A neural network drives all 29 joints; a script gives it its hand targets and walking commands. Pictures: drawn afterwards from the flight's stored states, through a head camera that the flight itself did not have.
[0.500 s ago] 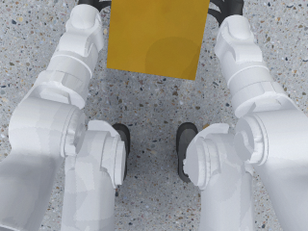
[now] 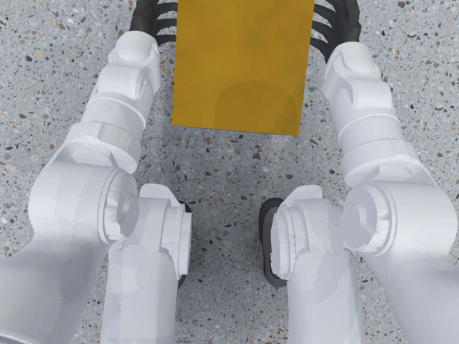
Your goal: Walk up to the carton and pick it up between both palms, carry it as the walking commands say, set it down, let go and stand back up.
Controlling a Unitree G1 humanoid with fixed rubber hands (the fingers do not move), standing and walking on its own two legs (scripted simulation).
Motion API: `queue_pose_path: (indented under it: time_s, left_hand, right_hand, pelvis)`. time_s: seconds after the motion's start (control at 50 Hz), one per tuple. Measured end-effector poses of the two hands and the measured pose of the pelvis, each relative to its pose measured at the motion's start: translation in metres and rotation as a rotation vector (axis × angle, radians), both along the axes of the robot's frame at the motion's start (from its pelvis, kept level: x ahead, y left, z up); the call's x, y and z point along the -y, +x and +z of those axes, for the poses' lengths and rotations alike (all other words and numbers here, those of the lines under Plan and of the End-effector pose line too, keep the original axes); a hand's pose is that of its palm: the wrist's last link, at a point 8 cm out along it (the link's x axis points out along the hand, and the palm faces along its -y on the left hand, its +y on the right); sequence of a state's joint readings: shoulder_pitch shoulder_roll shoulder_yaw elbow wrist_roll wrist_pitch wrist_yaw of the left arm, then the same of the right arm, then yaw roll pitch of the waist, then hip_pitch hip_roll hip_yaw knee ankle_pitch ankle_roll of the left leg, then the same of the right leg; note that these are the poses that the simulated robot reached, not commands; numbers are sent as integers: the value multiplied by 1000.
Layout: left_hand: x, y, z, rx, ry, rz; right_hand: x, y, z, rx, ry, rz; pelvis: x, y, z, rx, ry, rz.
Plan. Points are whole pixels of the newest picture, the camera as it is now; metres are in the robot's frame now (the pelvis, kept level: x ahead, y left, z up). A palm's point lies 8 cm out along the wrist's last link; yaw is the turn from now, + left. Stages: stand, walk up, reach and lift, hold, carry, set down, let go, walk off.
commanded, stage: reach and lift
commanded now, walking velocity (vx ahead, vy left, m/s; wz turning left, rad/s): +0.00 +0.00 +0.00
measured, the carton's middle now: (239, 72) +0.50 -0.01 -0.24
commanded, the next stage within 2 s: none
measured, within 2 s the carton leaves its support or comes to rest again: neither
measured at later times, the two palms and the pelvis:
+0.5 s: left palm (135, 17) +0.53 +0.12 -0.12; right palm (351, 33) +0.52 -0.14 -0.11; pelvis -0.01 +0.00 +0.01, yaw +0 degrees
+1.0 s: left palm (123, 6) +0.52 +0.12 -0.06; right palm (380, 19) +0.52 -0.14 -0.05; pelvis +0.00 +0.00 +0.05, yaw +0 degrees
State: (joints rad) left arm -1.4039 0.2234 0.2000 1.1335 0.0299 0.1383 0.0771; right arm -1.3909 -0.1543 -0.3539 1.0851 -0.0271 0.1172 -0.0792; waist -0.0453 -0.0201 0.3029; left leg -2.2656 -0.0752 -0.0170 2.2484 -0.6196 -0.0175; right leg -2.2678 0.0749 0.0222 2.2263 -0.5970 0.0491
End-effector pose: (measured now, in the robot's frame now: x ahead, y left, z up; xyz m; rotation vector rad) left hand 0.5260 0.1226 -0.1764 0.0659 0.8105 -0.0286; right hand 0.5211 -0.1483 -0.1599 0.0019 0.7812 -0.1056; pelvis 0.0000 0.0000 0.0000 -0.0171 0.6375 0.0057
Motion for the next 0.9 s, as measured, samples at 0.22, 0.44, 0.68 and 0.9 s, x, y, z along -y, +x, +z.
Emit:
queue_pose_path:
  time_s: [0.22, 0.44, 0.68, 0.9]
  left_hand:
    - [0, 0, 15, 40, 6, 42]
    - [0, 4, 45, 83, 12, 71]
    - [2, 6, 77, 104, 17, 81]
    - [5, 0, 97, 108, 21, 90]
  right_hand:
    - [-5, 1, 19, 54, -1, -36]
    - [-9, 0, 44, 109, -1, -88]
    - [-10, 0, 72, 130, -8, -124]
    - [-8, -3, 96, 137, -25, -134]
  pelvis:
    - [1, -2, 4, -6, 2, 1]
    - [1, -5, 10, -33, 3, 1]
    - [1, -5, 26, -88, 4, 3]
    - [3, -2, 44, -127, 8, -1]
